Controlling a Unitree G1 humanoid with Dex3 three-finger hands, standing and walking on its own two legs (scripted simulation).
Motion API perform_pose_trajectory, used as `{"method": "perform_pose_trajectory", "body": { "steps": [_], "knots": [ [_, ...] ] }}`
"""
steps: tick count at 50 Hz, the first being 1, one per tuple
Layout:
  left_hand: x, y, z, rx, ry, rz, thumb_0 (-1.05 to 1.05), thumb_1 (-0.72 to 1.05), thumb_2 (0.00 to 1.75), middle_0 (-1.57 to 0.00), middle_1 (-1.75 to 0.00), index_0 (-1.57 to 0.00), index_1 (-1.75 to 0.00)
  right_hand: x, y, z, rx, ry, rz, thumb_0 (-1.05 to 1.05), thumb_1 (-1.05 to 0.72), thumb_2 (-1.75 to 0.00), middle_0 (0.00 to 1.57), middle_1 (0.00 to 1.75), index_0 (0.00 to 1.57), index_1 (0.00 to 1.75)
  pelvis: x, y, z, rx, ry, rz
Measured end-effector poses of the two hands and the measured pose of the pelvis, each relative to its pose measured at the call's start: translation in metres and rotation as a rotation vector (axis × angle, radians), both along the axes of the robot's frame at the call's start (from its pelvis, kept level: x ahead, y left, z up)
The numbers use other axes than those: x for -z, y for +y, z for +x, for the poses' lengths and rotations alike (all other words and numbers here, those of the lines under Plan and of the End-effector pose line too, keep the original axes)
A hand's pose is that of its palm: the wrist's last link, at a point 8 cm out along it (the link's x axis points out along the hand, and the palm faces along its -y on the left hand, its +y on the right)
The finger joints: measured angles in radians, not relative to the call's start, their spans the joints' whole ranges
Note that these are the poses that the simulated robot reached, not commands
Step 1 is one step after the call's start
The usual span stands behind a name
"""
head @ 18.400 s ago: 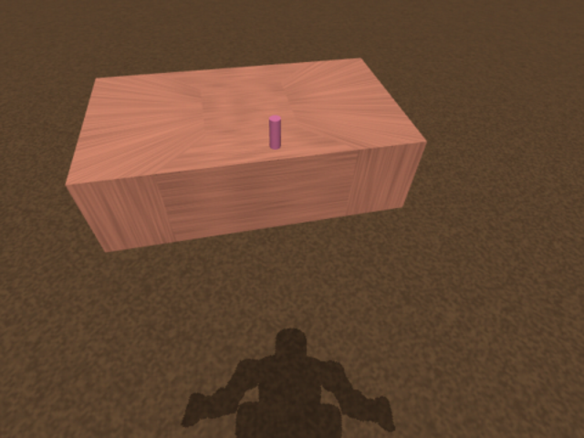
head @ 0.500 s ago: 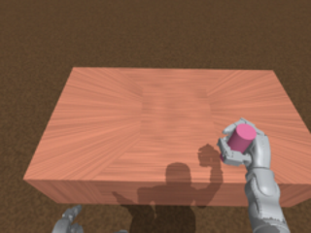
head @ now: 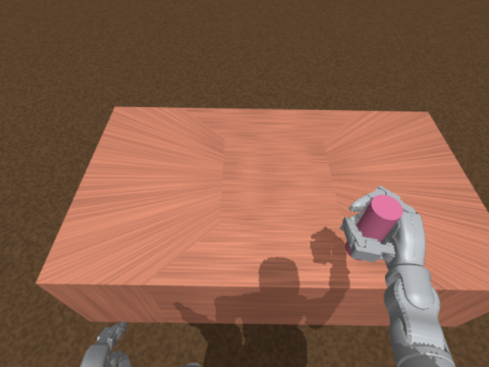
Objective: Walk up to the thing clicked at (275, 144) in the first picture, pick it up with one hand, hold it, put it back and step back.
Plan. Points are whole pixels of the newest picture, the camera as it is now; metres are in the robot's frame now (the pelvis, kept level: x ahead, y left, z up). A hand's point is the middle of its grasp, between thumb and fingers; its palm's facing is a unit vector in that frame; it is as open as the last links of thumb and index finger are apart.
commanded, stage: crouch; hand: right
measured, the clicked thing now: (370, 230) +0.32 -0.19 +0.06
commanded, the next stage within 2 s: lower in 1.26 s
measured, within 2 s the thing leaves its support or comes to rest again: neither
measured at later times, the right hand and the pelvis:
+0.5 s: hand (340, 234) +0.36 -0.17 -0.03, palm faces +0.07 +1.00 +0.02, open 5.7 cm; pelvis -0.02 +0.00 -0.05, yaw +0 degrees
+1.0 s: hand (326, 235) +0.42 -0.17 -0.13, palm faces +0.07 +1.00 +0.00, open 5.7 cm; pelvis -0.04 +0.00 -0.14, yaw +1 degrees
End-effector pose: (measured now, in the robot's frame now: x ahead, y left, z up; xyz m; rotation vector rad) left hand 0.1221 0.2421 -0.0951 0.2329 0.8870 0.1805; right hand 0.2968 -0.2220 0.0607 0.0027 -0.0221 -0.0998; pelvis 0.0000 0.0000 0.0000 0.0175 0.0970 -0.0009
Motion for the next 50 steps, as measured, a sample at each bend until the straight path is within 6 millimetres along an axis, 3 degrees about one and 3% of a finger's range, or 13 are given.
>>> {"method": "perform_pose_trajectory", "body": {
  "steps": [9, 17, 24, 33, 41, 50],
  "knots": [
    [0.000, 0.000, 0.000, 0.000, -0.002, 0.001, 0.01, 0.91, 0.88, -0.19, -0.30, -0.20, -0.29, 0.002, 0.003, 0.000, -0.006, 0.001, 0.002, 0.02, -0.08, -1.20, 1.00, 1.19, 1.00, 1.14, 0.000, 0.000, -0.001, -0.001, 0.006, -0.001],
    [0.012, 0.003, -0.004, 0.017, 0.015, 0.013, 0.01, 0.92, 0.88, -0.19, -0.30, -0.21, -0.28, 0.037, 0.002, 0.010, -0.008, 0.048, 0.023, 0.02, -0.08, -1.20, 1.00, 1.19, 1.00, 1.14, 0.012, 0.001, -0.008, -0.003, 0.060, -0.004],
    [0.046, 0.009, -0.015, 0.029, 0.067, 0.042, 0.01, 0.92, 0.88, -0.19, -0.30, -0.21, -0.28, 0.082, 0.003, 0.037, -0.025, 0.031, 0.022, 0.02, -0.08, -1.21, 1.00, 1.19, 1.00, 1.14, 0.045, 0.000, -0.016, -0.006, 0.174, -0.005],
    [0.102, 0.013, -0.046, 0.008, 0.193, 0.041, 0.01, 0.92, 0.88, -0.19, -0.30, -0.21, -0.29, 0.136, -0.002, 0.072, -0.038, 0.018, 0.005, 0.02, -0.08, -1.21, 1.00, 1.19, 1.00, 1.14, 0.092, -0.003, -0.021, -0.013, 0.310, -0.003],
    [0.136, 0.012, -0.071, -0.007, 0.298, 0.014, 0.01, 0.91, 0.89, -0.20, -0.30, -0.21, -0.29, 0.167, -0.003, 0.088, -0.037, 0.025, -0.001, 0.02, -0.08, -1.21, 1.01, 1.19, 1.00, 1.14, 0.118, -0.006, -0.026, -0.011, 0.374, -0.001],
    [0.160, 0.017, -0.081, -0.004, 0.315, 0.022, 0.01, 0.91, 0.90, -0.20, -0.30, -0.20, -0.29, 0.194, -0.002, 0.096, -0.028, 0.017, 0.002, 0.02, -0.08, -1.21, 1.01, 1.19, 1.00, 1.14, 0.145, -0.005, -0.038, -0.009, 0.413, 0.003]
  ]
}}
